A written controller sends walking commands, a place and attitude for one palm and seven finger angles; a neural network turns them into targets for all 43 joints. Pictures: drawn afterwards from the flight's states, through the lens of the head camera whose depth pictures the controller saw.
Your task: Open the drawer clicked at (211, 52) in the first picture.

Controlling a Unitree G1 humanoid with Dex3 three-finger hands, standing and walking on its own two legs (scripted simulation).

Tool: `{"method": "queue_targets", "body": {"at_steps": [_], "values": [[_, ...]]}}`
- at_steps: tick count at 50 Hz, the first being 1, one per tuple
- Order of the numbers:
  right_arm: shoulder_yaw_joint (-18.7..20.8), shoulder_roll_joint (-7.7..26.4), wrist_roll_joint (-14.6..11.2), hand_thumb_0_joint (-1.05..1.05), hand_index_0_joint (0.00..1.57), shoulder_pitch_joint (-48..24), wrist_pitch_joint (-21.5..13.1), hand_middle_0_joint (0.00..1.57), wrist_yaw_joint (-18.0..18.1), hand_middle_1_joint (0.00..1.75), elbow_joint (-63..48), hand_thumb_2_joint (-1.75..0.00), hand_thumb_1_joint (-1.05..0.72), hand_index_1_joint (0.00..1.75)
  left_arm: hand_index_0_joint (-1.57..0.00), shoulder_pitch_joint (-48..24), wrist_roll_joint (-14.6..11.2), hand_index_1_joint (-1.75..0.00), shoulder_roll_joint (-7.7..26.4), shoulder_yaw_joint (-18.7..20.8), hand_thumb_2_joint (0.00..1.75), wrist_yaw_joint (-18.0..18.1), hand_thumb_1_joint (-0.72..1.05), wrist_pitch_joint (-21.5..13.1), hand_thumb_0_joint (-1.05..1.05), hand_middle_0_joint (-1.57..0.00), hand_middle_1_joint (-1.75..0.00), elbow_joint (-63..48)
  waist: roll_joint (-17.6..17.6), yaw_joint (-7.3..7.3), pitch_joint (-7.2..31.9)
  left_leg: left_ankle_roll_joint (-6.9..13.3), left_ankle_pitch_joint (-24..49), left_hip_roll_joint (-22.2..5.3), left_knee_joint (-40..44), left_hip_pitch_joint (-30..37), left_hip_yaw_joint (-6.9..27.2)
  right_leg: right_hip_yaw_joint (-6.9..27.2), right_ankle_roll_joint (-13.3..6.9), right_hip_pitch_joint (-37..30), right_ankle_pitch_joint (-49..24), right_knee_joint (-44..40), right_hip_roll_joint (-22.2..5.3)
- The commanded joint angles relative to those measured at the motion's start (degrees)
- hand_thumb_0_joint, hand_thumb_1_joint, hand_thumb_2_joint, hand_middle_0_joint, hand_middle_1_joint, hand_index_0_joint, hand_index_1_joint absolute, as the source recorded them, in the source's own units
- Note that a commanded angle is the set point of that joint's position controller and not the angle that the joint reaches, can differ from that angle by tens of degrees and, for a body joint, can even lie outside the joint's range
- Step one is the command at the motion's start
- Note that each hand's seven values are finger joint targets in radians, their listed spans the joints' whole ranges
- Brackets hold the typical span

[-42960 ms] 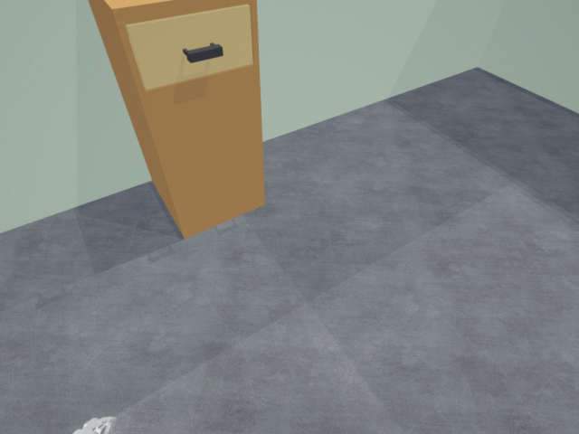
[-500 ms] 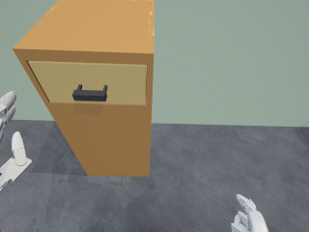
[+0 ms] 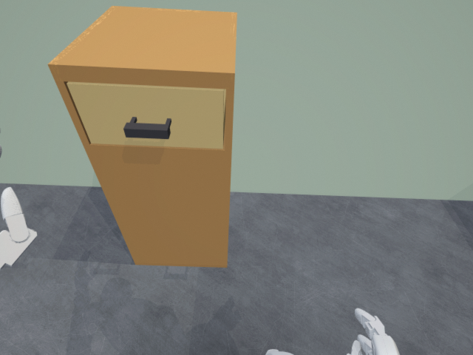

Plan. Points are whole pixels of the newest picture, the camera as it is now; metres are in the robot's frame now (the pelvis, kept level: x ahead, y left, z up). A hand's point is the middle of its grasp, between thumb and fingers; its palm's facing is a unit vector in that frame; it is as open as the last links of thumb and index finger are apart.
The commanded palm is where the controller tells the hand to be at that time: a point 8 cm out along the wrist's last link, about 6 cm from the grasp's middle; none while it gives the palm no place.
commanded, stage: step back with the hand held close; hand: left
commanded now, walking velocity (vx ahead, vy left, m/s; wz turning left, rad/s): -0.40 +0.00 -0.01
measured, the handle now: (149, 125) +0.63 +0.24 +0.05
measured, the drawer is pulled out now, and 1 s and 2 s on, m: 0.00 0.00 0.00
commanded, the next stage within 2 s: stop stepping back and stand still in 0.34 s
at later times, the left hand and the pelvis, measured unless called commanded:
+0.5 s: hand out of the picture +0.07 +0.18 +0.22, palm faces +0.36 -0.79 -0.50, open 7.4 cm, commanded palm +0.00 +0.24 +0.23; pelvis -0.13 -0.04 +0.01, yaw +0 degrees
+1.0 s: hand out of the picture -0.02 +0.19 +0.22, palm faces +0.46 -0.80 -0.38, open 7.4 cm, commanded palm -0.09 +0.24 +0.23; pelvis -0.20 -0.05 +0.02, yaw +3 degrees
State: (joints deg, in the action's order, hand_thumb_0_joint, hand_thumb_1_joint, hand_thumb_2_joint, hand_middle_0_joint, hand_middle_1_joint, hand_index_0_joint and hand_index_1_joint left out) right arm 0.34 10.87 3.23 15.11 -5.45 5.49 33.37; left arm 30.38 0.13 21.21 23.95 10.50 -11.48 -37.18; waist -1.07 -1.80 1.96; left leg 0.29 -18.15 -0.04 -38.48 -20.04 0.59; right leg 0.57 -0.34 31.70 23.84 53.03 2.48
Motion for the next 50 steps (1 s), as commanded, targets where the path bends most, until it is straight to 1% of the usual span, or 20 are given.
{"method": "queue_targets", "body": {"at_steps": [1, 6, 7, 9, 10, 12, 14, 19, 23, 26, 28, 30, 34, 35, 37, 38, 42, 45, 48, 50], "values": [[2.8, 7.3, -1.6, 0.0, 0.2, -5.2, -5.8, 0.2, -1.3, 0.3, -7.8, -0.9, -0.9, 0.3, -0.2, -1.7, -1.7, -0.3, 10.6, 7.2, 0.9, 0.3, 0.9, -3.5, 0.0, -0.2, -0.3, -14.1, 11.4, 1.48, 2.8, 7.9, 26.7, -14.6, 15.6, 1.2, 9.2, 0.5, 1.7, -4.9, 1.5, 2.7, -1.2], [2.2, 8.7, -2.3, 0.0, 0.2, -8.1, -6.9, 0.2, -2.3, 0.3, -6.6, -0.9, -0.9, 0.3, -0.2, -2.7, -2.1, -0.3, 10.4, 6.2, 0.9, -0.4, 0.9, -2.8, 0.0, -0.2, -0.3, -12.4, 9.8, 1.82, 2.3, 4.4, 9.1, -13.2, 15.2, -5.2, 8.5, -2.0, 1.4, -22.1, -11.0, -24.6, -2.6], [2.3, 8.5, -2.6, 0.0, 0.2, -8.2, -6.6, 0.2, -2.5, 0.3, -6.8, -0.9, -0.9, 0.3, -0.2, -2.5, -1.8, -0.3, 10.9, 6.4, 0.9, -0.6, 0.9, -2.8, 0.0, -0.2, -0.3, -11.7, 5.2, 1.41, 1.4, 2.6, 2.0, -10.3, 11.7, -7.3, 5.8, 1.0, 0.1, -22.7, -15.3, -29.7, -5.8], [2.6, 7.2, -3.1, 0.0, 0.2, -9.3, -5.8, 0.2, -2.4, 0.3, -7.5, -0.9, -0.9, 0.3, -0.2, -5.1, -1.9, -0.3, 15.7, 9.4, 0.9, -0.3, 0.9, -3.4, 0.0, -0.2, -0.3, -10.8, -12.7, 2.04, 0.8, -1.6, -9.9, 0.1, -13.0, -9.2, -0.6, 24.2, -8.3, -12.0, -18.1, -40.9, -23.9], [3.0, 7.2, -2.8, 0.0, 0.2, -8.8, -5.4, 0.2, -2.3, 0.3, -5.7, -0.9, -0.9, 0.3, -0.2, -4.9, -2.3, -0.3, 14.3, 8.7, 0.9, -0.3, 0.9, -3.5, 0.0, -0.2, -0.3, -9.8, -9.0, 2.21, 4.2, -1.7, -8.7, -0.3, -22.1, -9.4, 2.1, 18.9, -8.9, -14.6, -25.3, -39.0, -24.4], [2.9, 6.3, -3.1, 0.0, 0.2, -8.9, -4.6, 0.2, -2.7, 0.3, -6.8, -0.9, -0.9, 0.3, -0.2, -0.3, -1.6, -0.3, 13.3, 9.3, 0.9, -0.8, 0.9, -3.7, 0.0, -0.2, -0.3, -8.5, -4.7, 1.61, 9.7, -2.4, -5.8, -0.7, -24.9, -10.5, 2.1, 13.9, -7.7, -20.0, -33.7, -33.7, -20.2], [2.1, 4.6, -3.2, 0.0, 0.2, -8.9, -3.1, 0.2, -1.9, 0.3, -8.0, -0.9, -0.9, 0.3, -0.2, 3.5, -1.7, -0.3, 12.7, 10.0, 0.9, -0.8, 0.9, -4.2, 0.0, -0.2, -0.3, -8.1, -4.3, 1.81, 8.7, -2.9, -5.4, -1.1, -20.8, -8.6, -0.3, 9.6, -7.5, -19.9, -37.3, -33.1, -17.7], [2.3, 6.1, -3.1, 0.0, 0.2, -7.6, -2.3, 0.2, -0.9, 0.3, -8.8, -0.9, -0.9, 0.3, -0.2, 3.1, -1.6, -0.3, 12.6, 8.7, 0.9, -0.5, 0.9, -4.6, 0.0, -0.2, -0.3, -10.1, -6.2, 2.26, 7.4, -0.8, -8.7, -0.1, -4.2, -1.9, -3.3, 10.9, -6.8, -19.7, -25.1, -38.4, -16.3], [3.0, 8.0, -2.5, 0.0, 0.2, -2.7, -1.6, 0.2, -0.7, 0.3, -8.5, -0.9, -0.9, 0.3, -0.2, 4.5, -1.5, -0.3, 12.1, 7.7, 0.9, 0.0, 0.9, -5.3, 0.0, -0.2, -0.3, -11.3, -3.1, 0.09, 9.4, 0.7, -1.6, -0.1, 15.2, 4.9, -2.7, 8.1, -3.1, -22.1, -19.1, -37.1, -13.1], [3.8, 10.4, -1.5, 0.0, 0.2, -4.4, -2.5, 0.2, 0.2, 0.3, -10.2, -0.9, -0.9, 0.3, -0.2, 2.1, -0.7, -0.3, 12.0, 7.1, 0.9, 0.6, 0.9, -7.0, 0.0, -0.2, -0.3, -14.9, 15.2, 1.43, 6.1, 5.3, 5.5, -14.4, 23.6, 1.2, 13.4, -1.0, 1.0, -15.3, -6.0, -19.6, -1.6], [3.6, 8.3, -0.8, 0.0, 0.2, -4.5, -4.9, 0.2, 0.7, 0.3, -9.4, -0.9, -0.9, 0.3, -0.2, 3.7, -0.8, -0.3, 12.8, 9.3, 0.9, 1.4, 0.9, -6.4, 0.0, -0.2, -0.3, -14.9, 17.0, 0.77, 5.3, 5.8, 4.8, -14.5, 25.1, -5.0, 11.1, -0.9, 1.1, -15.3, -0.1, -7.3, -0.8], [3.2, 8.0, -1.2, 0.0, 0.2, -3.9, -5.2, 0.2, 0.2, 0.3, -9.5, -0.9, -0.9, 0.3, -0.2, 2.9, -0.6, -0.3, 11.2, 7.5, 0.9, 1.7, 0.9, -4.7, 0.0, -0.2, -0.3, -16.6, 15.8, 0.21, 1.8, 6.6, 7.7, -12.6, 22.4, -5.9, 8.9, -1.3, 1.7, -13.9, 0.0, -5.0, -0.3], [2.3, 9.0, -1.9, 0.0, 0.2, -5.7, -5.5, 0.2, 0.1, 0.3, -6.5, -0.9, -0.9, 0.3, -0.2, 0.7, -0.7, -0.3, 9.5, 5.5, 0.9, 1.3, 0.9, -3.8, 0.0, -0.2, -0.3, -8.6, 11.8, 0.59, 0.8, 4.2, 3.6, -9.4, 17.1, -4.8, 7.2, -3.8, 1.6, -22.3, -6.4, -26.0, -2.2], [2.3, 8.9, -2.1, 0.0, 0.2, -6.5, -5.3, 0.2, -0.1, 0.3, -5.8, -0.9, -0.9, 0.3, -0.2, -3.0, -0.4, -0.3, 10.4, 5.6, 0.9, 0.8, 0.9, -4.0, 0.0, -0.2, -0.3, -6.7, 7.3, 0.3, 0.0, 3.0, -3.5, -7.5, 13.5, -7.5, 5.9, 1.0, 0.1, -24.5, -7.4, -31.2, -5.2], [3.2, 9.4, -2.3, 0.0, 0.2, -7.6, -4.1, 0.2, -0.3, 0.3, -5.2, -0.9, -0.9, 0.3, -0.2, -7.5, -0.7, -0.3, 12.6, 7.4, 0.9, 0.0, 0.9, -3.4, 0.0, -0.2, -0.3, -3.0, -8.5, 0.11, -2.4, 0.5, -7.6, -0.2, -5.2, -8.8, 1.1, 24.8, -7.5, -15.9, 5.9, -43.8, -19.1], [3.7, 9.2, -3.0, 0.0, 0.2, -8.2, -3.8, 0.2, -0.3, 0.3, -3.9, -0.9, -0.9, 0.3, -0.2, -12.1, -0.8, -0.3, 11.5, 5.3, 0.9, -0.6, 0.9, -3.6, 0.0, -0.2, -0.3, -3.1, -10.4, 0.73, -1.7, 0.1, -8.8, 0.2, -15.2, -6.3, 0.5, 27.6, -7.7, -10.0, 18.7, -48.0, -21.5], [2.7, 7.8, -2.3, 0.0, 0.2, -8.3, -2.6, 0.2, -0.9, 0.3, -4.8, -0.9, -0.9, 0.3, -0.2, -8.3, -1.2, -0.3, 9.6, 3.5, 0.9, -2.2, 0.9, -3.6, 0.0, -0.2, -0.3, -1.5, -6.6, 0.34, -0.3, 0.2, -1.7, -0.9, -11.9, -2.6, -2.7, 13.3, -6.4, -7.3, 12.7, -45.1, -16.6], [2.0, 6.8, -2.1, 0.0, 0.2, -8.5, -3.2, 0.2, -0.3, 0.3, -6.1, -0.9, -0.9, 0.3, -0.2, -4.6, -1.1, -0.3, 9.9, 3.5, 0.9, -1.6, 0.9, -3.4, 0.0, -0.2, -0.3, -4.6, -9.5, 1.55, 0.7, 1.6, -6.2, -0.2, 2.4, 2.7, -5.9, 11.6, -6.3, -8.8, 15.4, -45.8, -15.7], [1.5, 7.3, -1.7, 0.0, 0.2, -6.0, -4.3, 0.2, 0.3, 0.3, -7.3, -0.9, -0.9, 0.3, -0.2, -1.9, -1.0, -0.3, 10.4, 4.0, 0.9, -0.6, 0.9, -3.6, 0.0, -0.2, -0.3, -9.8, -0.4, 0.52, 2.8, 2.7, -5.7, -0.7, 17.4, 8.8, -5.5, 8.9, -4.8, -12.4, 12.1, -38.7, -12.2], [2.1, 9.3, -1.4, 0.0, 0.2, -5.7, -4.6, 0.2, 0.1, 0.3, -8.6, -0.9, -0.9, 0.3, -0.2, -2.5, -1.4, -0.3, 10.8, 4.8, 0.9, -0.1, 0.9, -4.7, 0.0, -0.2, -0.3, -13.3, 14.8, 0.69, 1.7, 7.6, -14.7, -12.0, 26.3, 9.5, 12.6, 2.7, -1.5, -8.5, 2.6, -20.2, -3.7]]}}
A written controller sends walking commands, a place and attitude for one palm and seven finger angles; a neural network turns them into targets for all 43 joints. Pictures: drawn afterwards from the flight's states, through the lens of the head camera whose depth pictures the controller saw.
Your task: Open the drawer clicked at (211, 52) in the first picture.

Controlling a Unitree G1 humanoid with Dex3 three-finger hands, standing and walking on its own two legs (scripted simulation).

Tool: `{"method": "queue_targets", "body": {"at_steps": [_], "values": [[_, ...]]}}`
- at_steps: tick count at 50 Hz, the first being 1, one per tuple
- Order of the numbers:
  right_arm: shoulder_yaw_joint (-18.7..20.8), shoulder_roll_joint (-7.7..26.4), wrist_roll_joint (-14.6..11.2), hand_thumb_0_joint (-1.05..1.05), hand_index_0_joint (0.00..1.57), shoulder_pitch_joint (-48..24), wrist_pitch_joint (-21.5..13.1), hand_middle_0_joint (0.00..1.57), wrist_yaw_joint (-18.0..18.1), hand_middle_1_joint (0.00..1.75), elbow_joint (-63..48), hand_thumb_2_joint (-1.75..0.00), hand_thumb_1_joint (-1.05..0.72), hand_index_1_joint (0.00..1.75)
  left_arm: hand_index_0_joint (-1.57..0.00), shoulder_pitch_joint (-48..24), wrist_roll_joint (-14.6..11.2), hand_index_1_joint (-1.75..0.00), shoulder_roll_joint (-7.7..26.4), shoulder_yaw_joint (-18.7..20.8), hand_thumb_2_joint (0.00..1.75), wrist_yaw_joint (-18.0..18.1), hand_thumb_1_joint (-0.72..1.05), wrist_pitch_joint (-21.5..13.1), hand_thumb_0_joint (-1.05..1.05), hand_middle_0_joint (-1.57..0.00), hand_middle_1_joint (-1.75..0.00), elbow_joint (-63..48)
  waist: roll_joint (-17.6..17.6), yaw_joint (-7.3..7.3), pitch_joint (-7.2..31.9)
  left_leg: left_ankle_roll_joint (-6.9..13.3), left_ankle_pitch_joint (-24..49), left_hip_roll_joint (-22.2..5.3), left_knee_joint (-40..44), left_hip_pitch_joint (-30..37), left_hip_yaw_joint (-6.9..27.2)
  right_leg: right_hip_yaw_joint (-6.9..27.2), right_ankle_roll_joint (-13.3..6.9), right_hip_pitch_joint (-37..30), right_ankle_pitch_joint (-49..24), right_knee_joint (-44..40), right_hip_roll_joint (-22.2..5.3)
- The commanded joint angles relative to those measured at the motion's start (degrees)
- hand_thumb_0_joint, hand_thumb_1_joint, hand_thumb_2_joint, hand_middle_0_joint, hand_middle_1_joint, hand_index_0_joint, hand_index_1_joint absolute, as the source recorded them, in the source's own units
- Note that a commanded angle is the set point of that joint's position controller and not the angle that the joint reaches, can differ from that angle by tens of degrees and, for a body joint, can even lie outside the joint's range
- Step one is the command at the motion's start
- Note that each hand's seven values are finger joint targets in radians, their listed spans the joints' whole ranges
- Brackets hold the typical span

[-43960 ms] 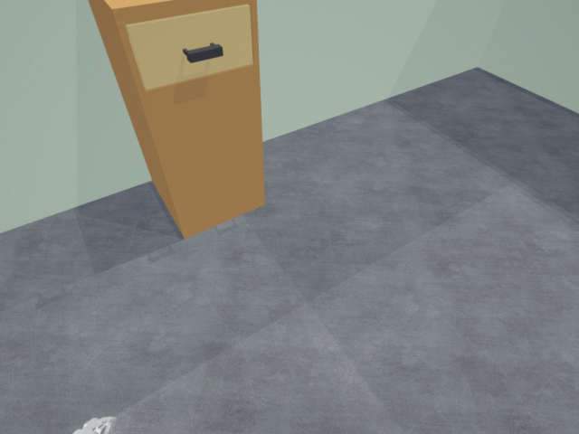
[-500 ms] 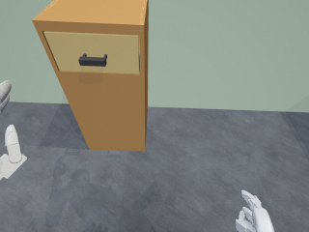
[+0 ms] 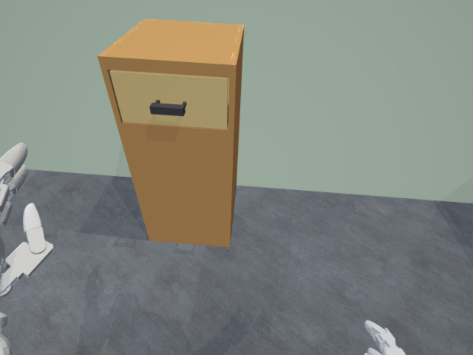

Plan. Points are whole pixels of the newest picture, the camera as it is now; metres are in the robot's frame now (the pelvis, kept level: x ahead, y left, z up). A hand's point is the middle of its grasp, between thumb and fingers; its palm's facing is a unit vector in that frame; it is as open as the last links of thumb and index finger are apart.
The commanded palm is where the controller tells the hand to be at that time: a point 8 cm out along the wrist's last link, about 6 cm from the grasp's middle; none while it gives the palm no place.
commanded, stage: stop stepping back and stand still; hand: left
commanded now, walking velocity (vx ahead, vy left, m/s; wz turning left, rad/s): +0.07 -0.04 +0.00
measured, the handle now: (169, 106) +0.84 +0.24 +0.03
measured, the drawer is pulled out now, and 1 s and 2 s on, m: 0.00 0.00 0.00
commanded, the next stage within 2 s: let the arm hang, fingers relaxed in 0.14 s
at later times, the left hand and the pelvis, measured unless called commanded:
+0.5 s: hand out of the picture +0.08 +0.16 -0.16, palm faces -0.02 -0.99 -0.17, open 7.4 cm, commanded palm none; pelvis +0.00 +0.00 -0.01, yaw +2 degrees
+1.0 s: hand out of the picture -0.01 +0.20 -0.16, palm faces +0.03 -0.96 -0.27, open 7.4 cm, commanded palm none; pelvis -0.01 +0.00 +0.00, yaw +1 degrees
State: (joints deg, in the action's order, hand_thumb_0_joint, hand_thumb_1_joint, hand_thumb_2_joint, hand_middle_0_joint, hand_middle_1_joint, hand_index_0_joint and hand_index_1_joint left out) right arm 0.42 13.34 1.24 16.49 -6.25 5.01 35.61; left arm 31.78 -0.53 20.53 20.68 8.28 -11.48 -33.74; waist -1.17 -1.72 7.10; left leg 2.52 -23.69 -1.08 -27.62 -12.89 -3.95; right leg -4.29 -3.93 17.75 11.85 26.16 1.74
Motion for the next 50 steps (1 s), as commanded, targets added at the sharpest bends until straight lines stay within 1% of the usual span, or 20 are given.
{"method": "queue_targets", "body": {"at_steps": [1, 2, 4, 8, 9, 11, 12, 13, 15, 16, 18, 20, 21, 23, 29, 30, 33, 36, 41, 50], "values": [[2.1, 6.1, 0.1, 0.0, 0.2, -7.5, -4.2, 0.2, 0.2, 0.3, -10.9, -0.9, -0.9, 0.3, -0.2, -5.1, -0.3, -0.3, 12.1, 8.3, 0.9, 2.5, 0.9, -4.6, 0.0, -0.2, -0.3, -18.8, 17.3, 0.81, -3.5, 6.8, -9.0, -16.1, 16.5, 1.1, 21.4, 1.7, 3.7, 7.4, 12.2, 15.1, -1.0], [2.3, 5.4, -0.1, 0.0, 0.2, -7.6, -4.5, 0.2, 0.2, 0.3, -10.5, -0.9, -0.9, 0.3, -0.2, -5.2, -0.4, -0.3, 13.6, 9.6, 0.9, 2.6, 0.9, -4.3, 0.0, -0.2, -0.3, -18.6, 16.1, 0.52, -2.7, 7.5, -8.4, -17.7, 16.9, -1.3, 22.5, 2.0, 4.4, 7.1, 13.6, 22.0, -1.5], [2.0, 5.1, -0.7, 0.0, 0.2, -7.7, -5.3, 0.2, -0.4, 0.3, -9.1, -0.9, -0.9, 0.3, -0.2, -3.0, -0.4, -0.3, 12.8, 10.2, 0.9, 2.3, 0.9, -3.5, 0.0, -0.2, -0.3, -15.7, 14.2, 0.76, -6.4, 6.6, -5.3, -15.8, 15.8, -4.8, 17.1, 3.1, 4.1, 7.4, 13.0, 22.5, -2.6], [1.7, 6.6, -1.1, 0.0, 0.2, -8.6, -5.4, 0.2, -0.4, 0.3, -8.0, -0.9, -0.9, 0.3, -0.2, -4.4, -0.6, -0.3, 10.4, 8.1, 0.9, 2.0, 0.9, -2.3, 0.0, -0.2, -0.3, -9.8, 7.9, 0.95, -8.8, 2.6, 4.2, -10.9, 6.5, -11.4, 7.9, -0.6, 4.5, -6.0, 4.4, 1.7, -1.7], [1.9, 6.7, -1.1, 0.0, 0.2, -8.2, -5.0, 0.2, -0.4, 0.3, -7.7, -0.9, -0.9, 0.3, -0.2, -4.8, -0.6, -0.3, 10.4, 8.1, 0.9, 1.7, 0.9, -2.4, 0.0, -0.2, -0.3, -8.1, 4.3, 0.5, -8.1, 1.2, 5.8, -8.5, 2.4, -11.8, 5.8, 2.8, 3.3, -7.9, 1.6, -2.0, -3.0], [2.2, 5.9, -1.4, 0.0, 0.2, -8.4, -4.4, 0.2, -0.8, 0.3, -8.0, -0.9, -0.9, 0.3, -0.2, -7.8, -1.1, -0.3, 12.6, 9.4, 0.9, 1.5, 0.9, -2.8, 0.0, -0.2, -0.3, -7.8, -7.2, -0.25, -6.2, -1.5, 4.5, -1.7, -9.4, -12.7, 1.8, 20.1, -2.1, -5.9, -3.0, -8.2, -13.9], [4.2, 9.5, -0.9, 0.0, 0.2, -5.7, -5.8, 0.2, -4.7, 0.3, 5.1, -0.9, -0.9, 0.3, -0.2, -3.4, 4.4, -0.3, 3.5, -13.9, 0.9, -7.2, 0.9, 7.0, 0.0, -0.2, -0.3, 37.9, -7.9, -2.07, -4.2, -2.1, 1.9, -2.7, -18.9, -13.7, 1.8, 17.3, -3.8, -3.4, -25.1, 0.2, -21.6], [4.0, 7.5, -1.1, 0.0, 0.2, -1.7, -0.6, 0.2, -5.2, 0.3, 4.1, -0.9, -0.9, 0.3, -0.2, -3.8, 4.1, -0.3, 0.9, -12.8, 0.9, -8.0, 0.9, 11.0, 0.0, -0.2, -0.3, 37.5, -7.3, -0.84, -2.9, -3.0, -4.9, -2.3, -17.3, -10.0, 4.8, 16.9, -3.6, 0.3, -19.2, 0.9, -18.2], [2.5, 5.1, -0.6, 0.0, 0.2, 0.6, 2.9, 0.2, -5.4, 0.3, 4.4, -0.9, -0.9, 0.3, -0.2, -6.0, 3.5, -0.3, -1.3, -13.2, 0.9, -8.2, 0.9, 12.1, 0.0, -0.2, -0.3, 40.4, -9.5, 0.25, -4.0, -2.5, -2.1, -1.0, -13.6, -10.4, 2.7, 10.7, -2.1, 0.4, -12.1, 1.5, -14.9], [2.2, 5.3, -0.2, 0.0, 0.2, 1.3, 3.8, 0.2, -5.6, 0.3, 4.1, -0.9, -0.9, 0.3, -0.2, -7.7, 3.3, -0.3, -0.7, -13.9, 0.9, -8.4, 0.9, 12.2, 0.0, -0.2, -0.3, 42.7, -9.7, -0.07, -4.6, -1.9, 3.9, 0.0, -10.4, -7.9, 2.6, 9.9, -1.3, 1.0, -12.4, 2.7, -13.6], [2.3, 7.3, 0.6, 0.0, 0.2, 0.7, 4.4, 0.2, -5.8, 0.3, 4.0, -0.9, -0.9, 0.3, -0.2, -9.4, 2.8, -0.3, -0.3, -15.4, 0.9, -8.3, 0.9, 12.2, 0.0, -0.2, -0.3, 48.3, -7.1, 0.35, -6.1, -0.2, 19.6, -2.6, -5.4, -4.2, 6.7, 7.4, 1.3, 2.2, -11.6, 5.7, -10.0], [1.9, 7.8, 1.0, 0.0, 0.2, -2.8, 5.0, 0.2, -5.2, 0.3, 4.3, -0.9, -0.9, 0.3, -0.2, -11.5, 2.8, -0.3, 0.1, -16.3, 0.9, -7.9, 0.9, 12.4, 0.0, -0.2, -0.3, 54.9, -7.9, 1.85, -7.9, 0.2, 18.2, -4.5, -3.4, -6.3, 7.8, 8.4, 2.7, -0.7, -5.8, 1.2, -8.0], [1.6, 6.7, 0.8, 0.0, 0.2, -2.6, 5.2, 0.2, -5.2, 0.3, 5.3, -0.9, -0.9, 0.3, -0.2, -13.0, 2.6, -0.3, 1.4, -16.4, 0.9, -7.9, 0.9, 12.5, 0.0, -0.2, -0.3, 58.5, -4.6, 1.46, -9.4, -0.3, 17.5, -3.4, -2.1, -6.8, 7.1, 8.3, 2.6, -1.4, -5.6, 0.7, -9.0], [1.1, 6.6, 0.5, 0.0, 0.2, -2.1, 5.2, 0.2, -4.8, 0.3, 7.8, -0.9, -0.9, 0.3, -0.2, -13.9, 2.0, -0.3, 1.2, -17.0, 0.9, -7.9, 0.9, 12.2, 0.0, -0.2, -0.3, 65.6, 1.1, 1.83, -9.7, -0.2, 18.4, -4.6, 1.2, -6.4, 7.8, 7.5, 2.4, -3.7, -5.3, 1.5, -7.6], [0.7, 4.6, 0.0, 0.0, 0.2, 1.3, 5.6, 0.2, -3.7, 0.3, 14.0, -0.9, -0.9, 0.3, -0.2, -11.2, 1.2, -0.3, -0.9, -17.6, 0.9, -7.3, 0.9, 11.5, 0.0, -0.2, -0.3, 80.2, 13.2, 1.92, -2.4, -0.8, 18.6, -5.3, 4.0, -0.9, 6.3, 5.7, 1.5, -11.2, -8.0, -1.3, -7.3], [0.6, 4.6, -0.1, 0.0, 0.2, 1.9, 5.8, 0.2, -3.7, 0.3, 15.0, -0.9, -0.9, 0.3, -0.2, -11.5, 1.1, -0.3, -0.8, -18.1, 0.9, -7.3, 0.9, 11.4, 0.0, -0.2, -0.3, 81.9, 13.3, 1.84, -2.1, -0.8, 18.0, -5.4, 4.6, -0.6, 6.2, 5.5, 1.4, -11.7, -7.7, -1.9, -7.4], [0.8, 4.3, -0.4, 0.0, 0.2, 3.6, 6.1, 0.2, -3.4, 0.3, 17.4, -0.9, -0.9, 0.3, -0.2, -12.3, 1.0, -0.3, -1.3, -18.7, 0.9, -7.2, 0.9, 11.4, 0.0, -0.2, -0.3, 85.8, 6.6, 1.4, -5.3, -0.8, 16.7, -5.8, 5.5, 0.0, 6.2, 5.2, 1.3, -10.0, -7.6, -3.8, -7.7], [0.8, 3.8, -0.4, 0.0, 0.2, 5.0, 6.6, 0.2, -3.4, 0.3, 19.7, -0.9, -0.9, 0.3, -0.2, -12.6, 1.0, -0.3, -2.0, -19.3, 0.9, -7.1, 0.9, 11.6, 0.0, -0.2, -0.3, 89.3, 4.4, 1.15, -10.3, -0.7, 13.0, -5.7, 7.6, -0.8, 6.4, 5.4, 1.4, -7.3, -3.2, -5.9, -7.7], [0.7, 3.7, -0.4, 0.0, 0.2, 5.8, 6.8, 0.2, -3.5, 0.3, 22.4, -0.9, -0.9, 0.3, -0.2, -12.5, 1.0, -0.3, -2.0, -19.7, 0.9, -6.7, 0.9, 11.5, 0.0, -0.2, -0.3, 93.0, 1.1, 1.18, -12.7, -0.6, 10.0, -5.3, 9.4, -0.2, 6.3, 5.9, 1.7, -5.8, 2.0, -8.1, -7.8], [1.0, 3.2, -0.3, 0.0, 0.2, 5.3, 6.6, 0.2, -3.8, 0.3, 25.0, -0.9, -0.9, 0.3, -0.2, -14.1, 1.2, -0.3, -1.8, -19.4, 0.9, -6.4, 0.9, 11.2, 0.0, -0.2, -0.3, 94.9, 0.8, 1.24, -14.5, -0.5, 7.5, -5.0, 11.5, -0.4, 6.2, 6.4, 2.0, -4.5, 4.7, -8.7, -7.5]]}}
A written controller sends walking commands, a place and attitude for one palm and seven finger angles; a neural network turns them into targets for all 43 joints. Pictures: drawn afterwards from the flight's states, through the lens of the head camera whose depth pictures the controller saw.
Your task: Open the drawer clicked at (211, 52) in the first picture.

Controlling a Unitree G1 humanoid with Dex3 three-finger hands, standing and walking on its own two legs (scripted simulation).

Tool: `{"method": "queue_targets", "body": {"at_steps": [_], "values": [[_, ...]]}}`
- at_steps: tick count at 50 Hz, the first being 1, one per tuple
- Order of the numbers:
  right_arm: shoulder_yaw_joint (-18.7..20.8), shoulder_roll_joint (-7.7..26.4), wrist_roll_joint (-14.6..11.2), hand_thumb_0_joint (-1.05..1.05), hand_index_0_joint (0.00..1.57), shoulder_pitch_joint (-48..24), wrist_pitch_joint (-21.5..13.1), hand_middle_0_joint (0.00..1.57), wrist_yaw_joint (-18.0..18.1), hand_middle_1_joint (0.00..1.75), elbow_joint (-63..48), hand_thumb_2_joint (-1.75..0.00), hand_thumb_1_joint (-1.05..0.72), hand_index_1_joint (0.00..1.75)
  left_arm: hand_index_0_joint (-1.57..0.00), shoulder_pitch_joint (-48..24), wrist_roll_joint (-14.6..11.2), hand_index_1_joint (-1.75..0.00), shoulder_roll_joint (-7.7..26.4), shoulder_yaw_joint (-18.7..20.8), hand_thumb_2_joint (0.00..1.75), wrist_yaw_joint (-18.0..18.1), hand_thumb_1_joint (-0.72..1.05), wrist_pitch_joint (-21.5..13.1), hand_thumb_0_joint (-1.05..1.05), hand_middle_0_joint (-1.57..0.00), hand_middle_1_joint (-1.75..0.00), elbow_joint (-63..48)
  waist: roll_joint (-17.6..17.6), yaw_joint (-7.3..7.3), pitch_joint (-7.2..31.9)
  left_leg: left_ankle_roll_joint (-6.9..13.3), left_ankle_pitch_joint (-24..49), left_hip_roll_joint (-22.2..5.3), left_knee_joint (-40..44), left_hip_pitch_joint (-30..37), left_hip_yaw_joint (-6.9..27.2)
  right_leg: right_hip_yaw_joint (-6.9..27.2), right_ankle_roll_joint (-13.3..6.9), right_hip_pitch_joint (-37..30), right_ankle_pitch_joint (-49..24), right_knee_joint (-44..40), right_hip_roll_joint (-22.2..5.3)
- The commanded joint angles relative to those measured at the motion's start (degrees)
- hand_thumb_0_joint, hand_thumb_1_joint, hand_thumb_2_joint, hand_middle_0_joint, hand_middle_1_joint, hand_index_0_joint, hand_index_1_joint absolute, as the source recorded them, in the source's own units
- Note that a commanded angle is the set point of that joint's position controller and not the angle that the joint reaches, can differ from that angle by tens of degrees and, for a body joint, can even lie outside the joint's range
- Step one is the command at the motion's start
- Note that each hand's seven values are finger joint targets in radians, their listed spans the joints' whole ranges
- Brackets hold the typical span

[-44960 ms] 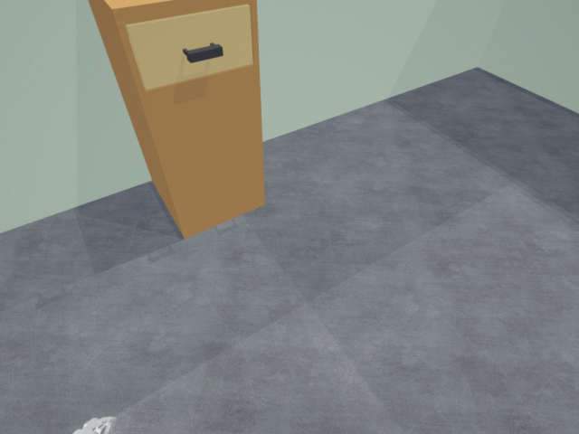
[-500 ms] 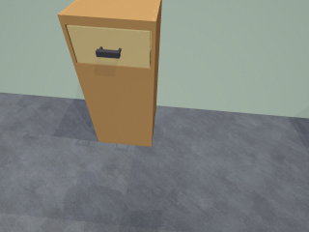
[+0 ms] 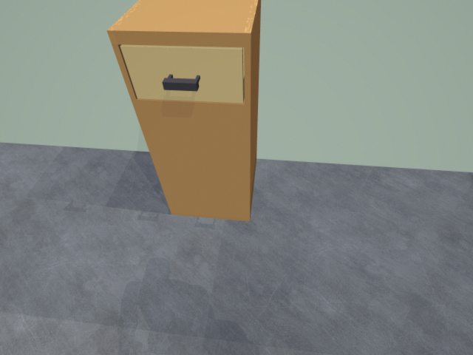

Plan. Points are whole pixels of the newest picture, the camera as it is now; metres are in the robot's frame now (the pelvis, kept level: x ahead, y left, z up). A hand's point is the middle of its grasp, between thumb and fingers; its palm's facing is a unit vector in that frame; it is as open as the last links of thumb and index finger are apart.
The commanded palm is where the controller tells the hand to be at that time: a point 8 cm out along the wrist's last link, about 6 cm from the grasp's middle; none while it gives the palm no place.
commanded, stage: let the arm hang, fingers relaxed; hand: left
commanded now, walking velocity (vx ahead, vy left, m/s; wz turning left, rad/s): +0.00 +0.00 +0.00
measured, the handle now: (182, 80) +0.86 +0.22 +0.02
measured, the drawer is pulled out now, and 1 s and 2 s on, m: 0.00 0.00 0.00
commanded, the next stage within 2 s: look to check the result in 0.34 s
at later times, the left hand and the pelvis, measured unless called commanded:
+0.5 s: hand out of the picture +0.03 +0.18 -0.17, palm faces +0.00 -0.97 -0.25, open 7.4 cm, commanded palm none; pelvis +0.01 -0.02 +0.00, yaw +0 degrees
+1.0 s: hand out of the picture +0.07 +0.18 -0.16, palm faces -0.01 -0.96 -0.30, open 7.4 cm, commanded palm none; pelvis +0.02 -0.03 +0.00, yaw +0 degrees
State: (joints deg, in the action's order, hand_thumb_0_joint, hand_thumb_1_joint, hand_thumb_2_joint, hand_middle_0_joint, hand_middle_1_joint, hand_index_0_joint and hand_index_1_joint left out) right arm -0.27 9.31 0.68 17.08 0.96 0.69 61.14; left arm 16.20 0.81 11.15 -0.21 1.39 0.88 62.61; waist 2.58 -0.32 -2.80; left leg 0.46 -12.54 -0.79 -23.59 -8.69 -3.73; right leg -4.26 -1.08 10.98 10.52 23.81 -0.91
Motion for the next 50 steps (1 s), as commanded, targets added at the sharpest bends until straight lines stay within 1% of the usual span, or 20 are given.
{"method": "queue_targets", "body": {"at_steps": [1, 2, 4, 6, 7, 9, 11, 16, 18, 22, 24, 25, 27, 30, 31, 32, 34, 37, 39, 50], "values": [[1.7, 7.1, 0.3, 0.0, 0.2, 4.7, -0.6, 0.2, 0.5, 0.3, -0.3, -0.9, -0.9, 0.3, -0.2, 1.5, -0.1, -0.3, 7.6, 1.6, 0.9, 0.5, 0.9, -1.2, 0.0, -0.2, -0.3, -1.4, -3.1, -0.06, -4.4, 1.5, -3.5, -5.3, 7.5, -4.5, 5.8, 6.5, -0.9, 2.0, 5.7, -6.3, -4.8], [1.8, 7.3, 0.2, 0.0, 0.2, 4.6, -0.7, 0.2, 0.5, 0.3, -0.3, -0.9, -0.9, 0.3, -0.2, 1.7, -0.1, -0.3, 7.5, 1.7, 0.9, 0.6, 0.9, -1.3, 0.0, -0.2, -0.3, -1.4, -2.0, 0.0, -3.7, 1.5, -3.7, -5.3, 7.4, -4.4, 5.8, 6.7, -1.0, 1.9, 5.6, -6.2, -4.7], [1.7, 6.7, 0.3, 0.0, 0.2, 4.6, -0.9, 0.2, 0.5, 0.3, 0.0, -0.9, -0.9, 0.3, -0.2, 1.2, -0.1, -0.3, 7.5, 1.8, 0.9, 0.5, 0.9, -1.3, 0.0, -0.2, -0.3, -1.3, -2.0, 0.03, -3.8, 1.4, -2.2, -5.3, 7.6, -4.5, 5.7, 6.5, -1.0, 1.3, 4.0, -5.9, -4.9], [1.7, 6.8, 0.3, 0.0, 0.2, 4.6, -1.1, 0.2, 0.6, 0.3, 0.2, -0.9, -0.9, 0.3, -0.2, 0.9, -0.1, -0.3, 7.6, 2.0, 0.9, 0.5, 0.9, -1.6, 0.0, -0.2, -0.3, -1.3, -2.0, 0.06, -2.1, 1.4, 0.5, -5.4, 7.2, -3.7, 5.5, 6.4, -1.1, -0.1, 1.5, -5.5, -5.1], [2.0, 6.9, 0.1, 0.0, 0.2, 4.3, -1.0, 0.2, 0.6, 0.3, 0.1, -0.9, -0.9, 0.3, -0.2, 0.9, -0.1, -0.3, 7.8, 2.1, 0.9, 0.6, 0.9, -1.7, 0.0, -0.2, -0.3, -1.4, -2.8, 0.19, -2.0, 1.4, 0.9, -5.3, 6.7, -3.5, 5.3, 6.4, -1.1, 0.0, 1.4, -5.6, -5.1], [1.8, 6.6, 0.3, 0.0, 0.2, 4.1, -1.1, 0.2, 0.7, 0.3, 0.4, -0.9, -0.9, 0.3, -0.2, 0.4, -0.1, -0.3, 7.4, 2.1, 0.9, 0.6, 0.9, -1.7, 0.0, -0.2, -0.3, -1.3, -1.4, 0.05, -3.1, 1.2, 0.5, -5.3, 7.0, -3.7, 5.2, 6.6, -1.2, 0.5, 2.0, -6.1, -5.3], [1.9, 6.5, 0.3, 0.0, 0.2, 4.1, -1.0, 0.2, 0.7, 0.3, 0.5, -0.9, -0.9, 0.3, -0.2, 0.1, -0.2, -0.3, 7.6, 2.1, 0.9, 0.5, 0.9, -1.7, 0.0, -0.2, -0.3, -1.2, -2.0, 0.01, -3.5, 1.1, 0.7, -5.1, 6.9, -3.6, 5.2, 6.8, -1.3, 0.5, 2.3, -6.4, -5.3], [2.0, 6.9, 0.4, 0.0, 0.2, 3.9, -1.0, 0.2, 0.8, 0.3, 0.6, -0.9, -0.9, 0.3, -0.2, -0.7, -0.2, -0.3, 8.0, 2.4, 0.9, 0.5, 0.9, -1.9, 0.0, -0.2, -0.3, -1.2, -0.1, -0.08, -2.3, 0.9, 1.2, -5.3, 6.6, -2.9, 4.9, 7.2, -1.6, 0.0, 1.9, -6.8, -5.4], [2.0, 7.3, 0.3, 0.0, 0.2, 4.1, -1.1, 0.2, 0.8, 0.3, 0.5, -0.9, -0.9, 0.3, -0.2, -1.0, -0.2, -0.3, 8.3, 2.5, 0.9, 0.5, 0.9, -2.0, 0.0, -0.2, -0.3, -1.2, -0.7, -0.17, -0.7, 0.9, 2.7, -5.6, 6.4, -2.1, 5.0, 7.0, -1.6, -1.1, 0.1, -6.4, -5.5], [2.2, 8.3, 0.2, 0.0, 0.2, 3.5, -1.1, 0.2, 0.9, 0.3, 0.4, -0.9, -0.9, 0.3, -0.2, -1.5, -0.2, -0.3, 8.9, 2.6, 0.9, 0.5, 0.9, -2.2, 0.0, -0.2, -0.3, -1.0, -1.6, -0.15, -0.3, 0.8, 4.4, -5.7, 6.0, -1.3, 4.8, 6.9, -1.7, -1.7, -2.6, -6.5, -5.7], [2.1, 8.3, 0.3, 0.0, 0.2, 3.0, -1.0, 0.2, 0.9, 0.3, 0.6, -0.9, -0.9, 0.3, -0.2, -1.8, -0.3, -0.3, 8.9, 2.5, 0.9, 0.5, 0.9, -2.1, 0.0, -0.2, -0.3, -0.8, -1.2, -0.21, -0.8, 0.7, 4.2, -5.8, 6.2, -1.1, 4.6, 7.0, -1.7, -1.6, -2.7, -6.8, -5.8], [2.1, 8.3, 0.3, 0.0, 0.2, 2.9, -0.9, 0.2, 0.9, 0.3, 0.7, -0.9, -0.9, 0.3, -0.2, -1.9, -0.3, -0.3, 9.0, 2.5, 0.9, 0.5, 0.9, -2.1, 0.0, -0.2, -0.3, -0.7, -2.1, -0.25, -1.3, 0.6, 3.9, -5.7, 6.3, -1.1, 4.6, 7.0, -1.7, -1.2, -2.0, -7.1, -5.8], [2.2, 8.9, 0.2, 0.0, 0.2, 2.8, -0.7, 0.2, 0.8, 0.3, 0.5, -0.9, -0.9, 0.3, -0.2, -2.2, -0.3, -0.3, 9.6, 2.6, 0.9, 0.5, 0.9, -2.1, 0.0, -0.2, -0.3, -0.8, -2.0, -0.33, -1.6, 0.6, 3.4, -5.7, 5.9, -0.9, 4.4, 7.4, -1.7, -0.6, -1.3, -7.7, -5.7], [2.2, 9.1, 0.3, 0.0, 0.2, 2.1, -0.8, 0.2, 0.8, 0.3, 0.6, -0.9, -0.9, 0.3, -0.2, -2.5, -0.3, -0.3, 9.9, 2.5, 0.9, 0.5, 0.9, -2.2, 0.0, -0.2, -0.3, -0.7, -1.6, -0.33, -1.3, 0.5, 3.5, -5.6, 6.2, -0.5, 4.5, 7.4, -1.7, -0.9, -1.0, -7.9, -5.8], [2.2, 9.5, 0.3, 0.0, 0.2, 2.1, -0.8, 0.2, 0.8, 0.3, 0.5, -0.9, -0.9, 0.3, -0.2, -2.7, -0.3, -0.3, 10.2, 2.5, 0.9, 0.4, 0.9, -2.2, 0.0, -0.2, -0.3, -0.8, -2.6, -0.44, -0.8, 0.5, 3.5, -5.7, 6.1, -0.3, 4.6, 7.6, -1.6, -1.2, -1.1, -8.1, -5.8], [2.3, 9.8, 0.2, 0.0, 0.2, 1.8, -0.7, 0.2, 0.8, 0.3, 0.3, -0.9, -0.9, 0.3, -0.2, -2.7, -0.2, -0.3, 10.4, 2.7, 0.9, 0.5, 0.9, -2.4, 0.0, -0.2, -0.3, -1.0, -1.8, -0.44, -0.2, 0.6, 4.1, -5.7, 5.7, 0.3, 4.3, 7.8, -1.7, -1.3, -2.2, -8.0, -5.8], [2.2, 10.0, 0.3, 0.0, 0.2, 1.4, -0.8, 0.2, 0.8, 0.3, 0.5, -0.9, -0.9, 0.3, -0.2, -3.2, -0.3, -0.3, 10.6, 2.6, 0.9, 0.5, 0.9, -2.4, 0.0, -0.2, -0.3, -0.8, -2.2, -0.45, 0.3, 0.5, 5.1, -6.0, 6.1, 0.6, 4.5, 7.3, -1.7, -2.2, -4.5, -7.6, -5.9], [2.4, 10.6, 0.2, 0.0, 0.2, 0.5, -0.7, 0.2, 0.8, 0.3, 0.2, -0.9, -0.9, 0.3, -0.2, -3.5, -0.3, -0.3, 11.2, 2.7, 0.9, 0.5, 0.9, -2.5, 0.0, -0.2, -0.3, -0.9, -2.8, -0.42, 0.1, 0.4, 5.2, -6.0, 5.9, 0.8, 4.4, 7.5, -1.7, -2.1, -5.3, -7.8, -5.8], [2.2, 10.7, 0.3, 0.0, 0.2, -0.1, -0.7, 0.2, 0.7, 0.3, 0.3, -0.9, -0.9, 0.3, -0.2, -4.1, -0.3, -0.3, 11.1, 2.6, 0.9, 0.5, 0.9, -2.5, 0.0, -0.2, -0.3, -0.9, -2.1, -0.46, -0.6, 0.4, 5.0, -6.1, 6.4, 0.8, 4.5, 7.5, -1.6, -1.9, -5.2, -8.0, -5.8], [2.3, 12.3, 0.3, 0.0, 0.2, -2.1, -0.8, 0.2, 0.6, 0.3, 0.1, -0.9, -0.9, 0.3, -0.2, -5.5, -0.3, -0.3, 12.9, 2.9, 0.9, 0.5, 0.9, -2.8, 0.0, -0.2, -0.3, -1.1, -2.5, -0.37, 1.5, 0.1, 6.7, -6.2, 6.5, 2.1, 4.1, 7.6, -1.4, -4.5, -9.9, -8.3, -6.3]]}}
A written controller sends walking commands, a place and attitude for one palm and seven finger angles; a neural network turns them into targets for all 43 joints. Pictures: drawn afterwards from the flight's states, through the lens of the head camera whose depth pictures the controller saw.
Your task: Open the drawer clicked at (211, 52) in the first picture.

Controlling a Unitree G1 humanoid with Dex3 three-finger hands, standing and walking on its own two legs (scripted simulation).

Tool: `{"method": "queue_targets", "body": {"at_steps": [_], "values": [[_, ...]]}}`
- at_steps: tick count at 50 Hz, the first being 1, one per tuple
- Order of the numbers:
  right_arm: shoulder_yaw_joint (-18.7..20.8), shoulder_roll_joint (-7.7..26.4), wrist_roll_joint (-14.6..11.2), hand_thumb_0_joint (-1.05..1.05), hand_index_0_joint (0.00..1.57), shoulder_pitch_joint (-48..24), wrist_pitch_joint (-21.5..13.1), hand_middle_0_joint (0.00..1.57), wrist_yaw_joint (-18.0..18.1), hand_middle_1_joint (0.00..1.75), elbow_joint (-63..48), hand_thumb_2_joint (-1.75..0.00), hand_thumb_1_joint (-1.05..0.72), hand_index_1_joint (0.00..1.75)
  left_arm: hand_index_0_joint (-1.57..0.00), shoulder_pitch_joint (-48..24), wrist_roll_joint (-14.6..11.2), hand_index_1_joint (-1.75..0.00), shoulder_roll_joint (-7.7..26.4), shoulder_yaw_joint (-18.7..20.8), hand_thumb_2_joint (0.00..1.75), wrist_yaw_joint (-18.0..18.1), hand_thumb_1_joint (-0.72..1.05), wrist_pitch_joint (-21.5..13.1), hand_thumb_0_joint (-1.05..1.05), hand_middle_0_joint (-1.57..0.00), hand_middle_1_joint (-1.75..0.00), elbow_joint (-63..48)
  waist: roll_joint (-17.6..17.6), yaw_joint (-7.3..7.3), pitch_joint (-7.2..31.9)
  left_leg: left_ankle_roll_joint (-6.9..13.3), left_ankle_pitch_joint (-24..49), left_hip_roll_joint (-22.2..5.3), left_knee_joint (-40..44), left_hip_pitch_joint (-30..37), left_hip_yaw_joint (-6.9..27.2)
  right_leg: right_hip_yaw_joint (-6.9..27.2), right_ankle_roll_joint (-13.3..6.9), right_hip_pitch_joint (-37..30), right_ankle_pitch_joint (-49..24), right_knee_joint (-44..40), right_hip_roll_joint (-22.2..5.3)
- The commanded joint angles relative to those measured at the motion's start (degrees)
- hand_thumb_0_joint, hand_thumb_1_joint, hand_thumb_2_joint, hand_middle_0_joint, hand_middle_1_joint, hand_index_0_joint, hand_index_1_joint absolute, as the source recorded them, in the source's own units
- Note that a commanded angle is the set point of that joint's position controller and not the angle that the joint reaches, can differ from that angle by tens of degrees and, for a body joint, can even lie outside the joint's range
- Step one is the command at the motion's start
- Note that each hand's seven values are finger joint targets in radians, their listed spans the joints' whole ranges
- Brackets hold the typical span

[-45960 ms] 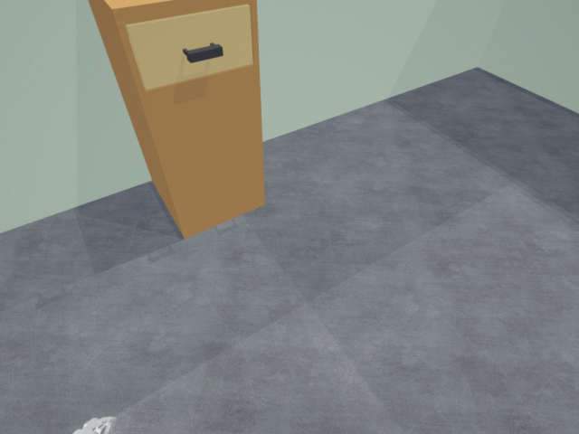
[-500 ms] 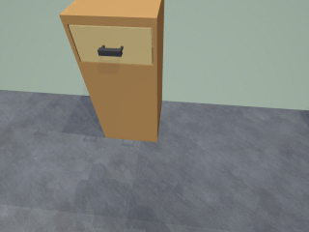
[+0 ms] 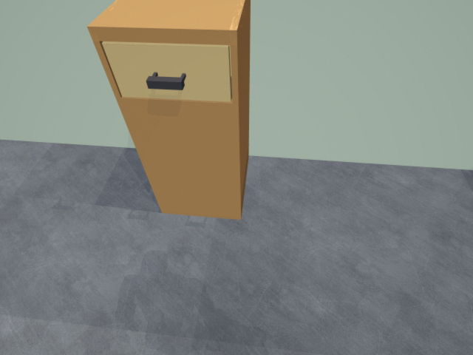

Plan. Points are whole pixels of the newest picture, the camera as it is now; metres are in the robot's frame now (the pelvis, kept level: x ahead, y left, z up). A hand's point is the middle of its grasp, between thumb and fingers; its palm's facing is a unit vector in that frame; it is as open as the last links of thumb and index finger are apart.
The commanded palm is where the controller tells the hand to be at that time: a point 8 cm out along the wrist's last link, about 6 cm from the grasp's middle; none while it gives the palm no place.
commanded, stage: take the last steps up to it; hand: left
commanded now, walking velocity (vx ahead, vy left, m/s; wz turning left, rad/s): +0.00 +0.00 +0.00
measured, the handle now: (167, 79) +0.83 +0.25 +0.02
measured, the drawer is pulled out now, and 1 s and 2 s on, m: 0.00 0.00 0.00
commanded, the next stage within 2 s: come to a stop and stand still in 0.84 s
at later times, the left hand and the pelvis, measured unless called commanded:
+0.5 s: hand out of the picture +0.05 +0.22 -0.19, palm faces +0.02 -0.98 -0.19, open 7.4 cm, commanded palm none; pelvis +0.07 +0.03 -0.01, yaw -1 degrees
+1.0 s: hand (157, 284) +0.30 +0.21 -0.20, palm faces +0.02 -0.98 -0.19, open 7.2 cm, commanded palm none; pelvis +0.25 +0.03 -0.03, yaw -1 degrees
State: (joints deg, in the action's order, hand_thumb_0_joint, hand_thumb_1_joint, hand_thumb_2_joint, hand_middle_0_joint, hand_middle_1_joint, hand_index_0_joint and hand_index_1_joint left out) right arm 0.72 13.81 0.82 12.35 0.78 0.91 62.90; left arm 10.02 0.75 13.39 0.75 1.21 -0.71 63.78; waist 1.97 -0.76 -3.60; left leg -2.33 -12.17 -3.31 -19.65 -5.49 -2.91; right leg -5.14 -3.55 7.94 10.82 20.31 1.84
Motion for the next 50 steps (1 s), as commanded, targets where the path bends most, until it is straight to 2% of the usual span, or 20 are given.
{"method": "queue_targets", "body": {"at_steps": [1, 6, 9, 15, 19, 21, 22, 25, 31, 34, 35, 36, 37, 39, 40, 43, 46, 47, 48, 50], "values": [[1.4, 8.1, 0.2, 0.0, 0.2, 2.3, -0.6, 0.2, 0.4, 0.3, -1.8, -0.9, -0.9, 0.3, -0.2, 0.5, -0.3, -0.3, 10.9, 1.9, 0.9, 0.6, 0.9, -1.3, 0.0, -0.2, -0.3, -2.3, -1.9, 0.05, 2.2, 2.8, 6.0, -3.6, 2.5, -1.1, 3.2, 8.8, 1.1, -1.3, -9.9, -5.0, -9.0], [0.8, 6.3, 0.4, 0.0, 0.2, 2.7, -0.3, 0.2, 0.3, 0.3, -1.4, -0.9, -0.9, 0.3, -0.2, 0.5, -0.4, -0.3, 9.2, 1.6, 0.9, 0.7, 0.9, -1.0, 0.0, -0.2, -0.3, -2.0, -1.2, 0.18, 1.8, 2.3, 4.3, -3.4, 2.6, -1.4, 2.7, 9.0, 1.3, -1.4, -6.5, -5.7, -9.1], [0.3, 3.1, 0.8, 0.0, 0.2, 5.9, 0.6, 0.2, -0.3, 0.3, -0.4, -0.9, -0.9, 0.3, -0.2, 3.3, 0.0, -0.3, 7.9, 1.6, 0.9, 0.5, 0.9, 0.0, 0.0, -0.2, -0.3, -1.2, -3.7, 0.71, -1.5, 2.2, -7.9, -0.7, -0.8, -5.3, 0.3, 12.1, 0.9, 0.7, 16.7, -9.1, -10.0], [1.2, 2.4, 0.7, 0.0, 0.2, 5.6, -0.4, 0.2, -0.6, 0.3, -3.0, -0.9, -0.9, 0.3, -0.2, 7.0, 0.5, -0.3, 9.3, 3.9, 0.9, -0.1, 0.9, -0.1, 0.0, -0.2, -0.3, -2.5, -7.1, 1.88, -4.8, 2.9, -13.9, -0.8, -16.9, -17.3, -0.1, 21.0, -7.5, -1.0, 23.4, -12.3, -18.3], [1.3, 0.7, 0.5, 0.0, 0.2, 13.8, -1.8, 0.2, -0.4, 0.3, -1.0, -0.9, -0.9, 0.3, -0.2, 4.4, 0.0, -0.3, 7.2, 4.4, 0.9, -0.7, 0.9, -0.5, 0.0, -0.2, -0.3, -4.0, -1.6, -1.79, -3.1, 3.6, -7.2, -1.2, -1.7, -2.0, 0.1, 12.0, -4.8, 9.2, 19.5, -1.6, -13.5], [3.1, 6.6, 1.7, 0.0, 0.2, 22.4, -2.2, 0.2, 0.7, 0.3, 1.6, -0.9, -0.9, 0.3, -0.2, 1.7, -0.4, -0.3, 1.8, 3.3, 0.9, -1.4, 0.9, -0.3, 0.0, -0.2, -0.3, -6.6, 15.6, -4.74, -5.0, 10.2, -19.1, -14.9, 9.6, 5.8, 20.8, -1.4, 1.0, 25.3, 18.7, 22.3, -2.0], [3.1, 6.1, 1.4, 0.0, 0.2, 25.3, -2.2, 0.2, 0.8, 0.3, 1.8, -0.9, -0.9, 0.3, -0.2, -2.3, 0.2, -0.3, 1.6, 2.8, 0.9, -1.2, 0.9, -0.6, 0.0, -0.2, -0.3, -8.5, 13.4, -5.55, -6.8, 14.0, -17.3, -19.1, 11.6, 7.2, 25.9, 1.9, 0.6, 31.9, 20.5, 32.2, -2.6], [2.2, 3.2, 1.2, 0.0, 0.2, 21.1, -3.7, 0.2, 0.9, 0.3, 0.9, -0.9, -0.9, 0.3, -0.2, -3.7, 0.5, -0.3, 1.1, 3.2, 0.9, -1.9, 0.9, -0.9, 0.0, -0.2, -0.3, -9.3, 3.4, -2.56, -8.5, 14.7, -3.3, -17.4, 10.8, 3.2, 19.7, 4.9, 1.3, 33.4, 13.2, 39.6, -7.8], [1.6, 2.1, 1.1, 0.0, 0.2, 20.8, -4.6, 0.2, 1.4, 0.3, 2.6, -0.9, -0.9, 0.3, -0.2, -2.9, 0.4, -0.3, -1.7, 2.7, 0.9, -2.7, 0.9, -0.9, 0.0, -0.2, -0.3, -10.0, 6.8, -1.51, -1.7, 10.4, 19.7, -10.5, 3.3, 2.2, 3.4, -2.7, 1.9, 18.4, 8.1, 22.3, -4.6], [1.5, 1.7, 0.4, 0.0, 0.2, 19.1, -4.2, 0.2, 1.4, 0.3, 2.5, -0.9, -0.9, 0.3, -0.2, 6.8, 0.4, -0.3, -0.1, 3.8, 0.9, -2.4, 0.9, -1.2, 0.0, -0.2, -0.3, -6.9, 3.2, 3.54, 1.0, 7.6, 22.5, -7.1, -8.5, -6.0, -0.5, -4.7, 0.7, -0.7, -0.3, 13.5, -1.7], [1.6, 0.9, -0.3, 0.0, 0.2, 17.6, -4.3, 0.2, 1.0, 0.3, 1.7, -0.9, -0.9, 0.3, -0.2, 14.9, 0.6, -0.3, 3.1, 4.9, 0.9, -2.0, 0.9, -1.7, 0.0, -0.2, -0.3, -4.7, -1.7, 7.09, 5.0, 5.7, 17.8, -4.6, -18.9, -14.5, -2.3, 2.7, -1.5, -14.4, -0.6, 11.4, -6.2], [1.3, -2.0, -1.0, 0.0, 0.2, 17.2, -4.8, 0.2, 0.5, 0.3, -0.6, -0.9, -0.9, 0.3, -0.2, 22.8, 0.8, -0.3, 9.5, 6.7, 0.9, -1.2, 0.9, -2.1, 0.0, -0.2, -0.3, -2.9, -16.2, 9.47, 9.0, 2.9, -4.4, 2.4, -36.5, -26.4, -6.6, 25.7, -7.4, -23.0, -1.0, 2.7, -21.7], [1.9, -1.4, -0.8, 0.0, 0.2, 14.3, -4.2, 0.2, 0.4, 0.3, -2.4, -0.9, -0.9, 0.3, -0.2, 22.4, 0.0, -0.3, 10.8, 6.8, 0.9, -0.7, 0.9, -2.0, 0.0, -0.2, -0.3, -2.8, -15.0, 8.4, 8.2, 3.2, -22.7, 2.2, -52.1, -29.4, -1.4, 35.8, -11.5, -18.9, -3.1, -4.4, -29.7], [2.4, -3.9, -0.1, 0.0, 0.2, 9.4, -3.3, 0.2, -0.1, 0.3, -3.6, -0.9, -0.9, 0.3, -0.2, 11.8, 0.1, -0.3, 7.7, 5.8, 0.9, 0.4, 0.9, -1.2, 0.0, -0.2, -0.3, -5.0, -7.1, 4.25, -3.7, 2.9, -20.0, -3.9, -51.5, -30.6, 3.8, 27.8, -10.4, 0.5, 6.1, -5.3, -26.3], [2.1, -4.9, 0.3, 0.0, 0.2, 9.6, -2.5, 0.2, -0.2, 0.3, -3.5, -0.9, -0.9, 0.3, -0.2, 7.1, 0.6, -0.3, 4.8, 5.0, 0.9, 0.7, 0.9, -1.4, 0.0, -0.2, -0.3, -6.4, -9.7, 1.53, -5.6, 2.9, -19.4, -5.8, -47.3, -26.1, 5.6, 23.0, -8.7, 9.7, 4.5, -5.6, -24.9], [1.8, -7.3, 0.2, 0.0, 0.2, 15.3, -1.5, 0.2, -1.0, 0.3, -2.1, -0.9, -0.9, 0.3, -0.2, 1.0, 1.2, -0.3, 3.9, 5.1, 0.9, 0.3, 0.9, -1.9, 0.0, -0.2, -0.3, -8.6, -9.4, -2.84, -1.7, 2.5, -12.1, -4.1, -27.7, -10.6, 1.2, 11.6, -5.9, 19.5, 4.5, -5.1, -19.1], [1.9, -4.6, 0.8, 0.0, 0.2, 22.4, -2.5, 0.2, -0.6, 0.3, 1.1, -0.9, -0.9, 0.3, -0.2, 0.7, 0.1, -0.3, 2.0, 5.0, 0.9, -0.7, 0.9, -1.1, 0.0, -0.2, -0.3, -8.9, 3.8, -4.78, 0.8, 0.1, -4.2, 0.2, -9.9, 2.4, -3.9, 4.7, -1.9, 23.9, 18.2, 7.4, -10.4], [3.2, -0.1, 1.3, 0.0, 0.2, 24.5, -3.2, 0.2, -0.3, 0.3, 0.8, -0.9, -0.9, 0.3, -0.2, 2.5, 0.0, -0.3, -1.4, 4.1, 0.9, -1.0, 0.9, -0.8, 0.0, -0.2, -0.3, -9.4, 18.8, -4.85, 1.4, 3.7, -11.3, -9.5, 0.7, 3.0, 13.3, 0.9, 1.3, 29.1, 20.1, 21.7, -3.9], [3.8, 4.0, 1.6, 0.0, 0.2, 23.7, -3.2, 0.2, 0.6, 0.3, -0.8, -0.9, -0.9, 0.3, -0.2, 0.0, -0.3, -0.3, -2.1, 3.6, 0.9, -0.8, 0.9, -0.7, 0.0, -0.2, -0.3, -11.0, 23.2, -5.62, -0.2, 10.4, -8.9, -19.9, 9.1, -0.2, 26.6, 0.2, 3.0, 30.5, 23.3, 32.4, -1.9], [2.9, 3.5, 1.9, 0.0, 0.2, 14.2, -3.0, 0.2, 1.2, 0.3, -4.5, -0.9, -0.9, 0.3, -0.2, -1.2, -0.1, -0.3, -1.9, 3.2, 0.9, -0.9, 0.9, -0.9, 0.0, -0.2, -0.3, -11.2, 4.8, -1.75, -1.3, 13.0, 17.9, -17.7, 2.9, -6.7, 19.2, 4.4, 3.2, 22.0, 18.9, 30.9, -5.6]]}}
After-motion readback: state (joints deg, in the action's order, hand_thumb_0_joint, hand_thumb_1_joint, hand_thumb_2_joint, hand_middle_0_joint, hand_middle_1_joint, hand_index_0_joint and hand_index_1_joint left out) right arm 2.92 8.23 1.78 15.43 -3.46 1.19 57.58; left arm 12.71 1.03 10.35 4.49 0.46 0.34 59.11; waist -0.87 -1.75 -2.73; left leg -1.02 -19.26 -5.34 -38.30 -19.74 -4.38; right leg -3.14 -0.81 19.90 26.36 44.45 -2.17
